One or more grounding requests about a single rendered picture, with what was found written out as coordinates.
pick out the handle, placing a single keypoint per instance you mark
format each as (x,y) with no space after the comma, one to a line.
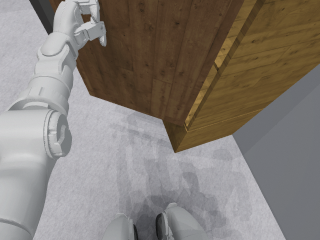
(45,13)

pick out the left robot forearm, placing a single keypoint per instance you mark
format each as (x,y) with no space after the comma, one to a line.
(52,81)

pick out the left robot shin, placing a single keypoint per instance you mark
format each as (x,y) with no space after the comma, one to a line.
(120,215)

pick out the robot right thigh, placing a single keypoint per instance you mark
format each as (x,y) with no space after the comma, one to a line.
(181,225)

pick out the cupboard door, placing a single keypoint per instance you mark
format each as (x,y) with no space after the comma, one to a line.
(158,53)

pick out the robot left upper arm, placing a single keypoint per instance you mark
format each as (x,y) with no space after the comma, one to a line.
(31,142)

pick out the left robot hand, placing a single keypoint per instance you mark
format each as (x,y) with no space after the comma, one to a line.
(68,20)

